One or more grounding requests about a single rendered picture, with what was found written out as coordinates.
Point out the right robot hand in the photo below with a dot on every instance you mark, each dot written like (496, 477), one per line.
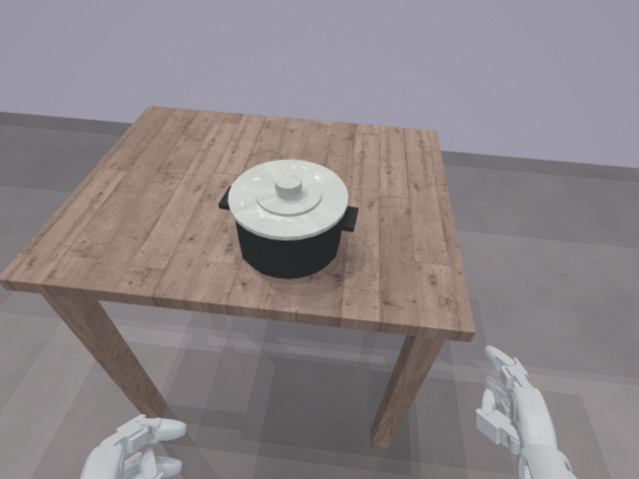
(523, 418)

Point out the knob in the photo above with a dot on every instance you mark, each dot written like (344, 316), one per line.
(288, 184)

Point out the table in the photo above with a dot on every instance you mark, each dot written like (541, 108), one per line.
(144, 227)

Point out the left robot hand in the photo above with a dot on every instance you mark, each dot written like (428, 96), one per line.
(108, 460)

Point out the pot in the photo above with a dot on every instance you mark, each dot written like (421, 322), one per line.
(292, 258)

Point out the lid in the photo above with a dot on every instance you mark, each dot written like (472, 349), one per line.
(258, 208)

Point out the right robot forearm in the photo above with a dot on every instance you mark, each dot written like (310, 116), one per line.
(543, 462)

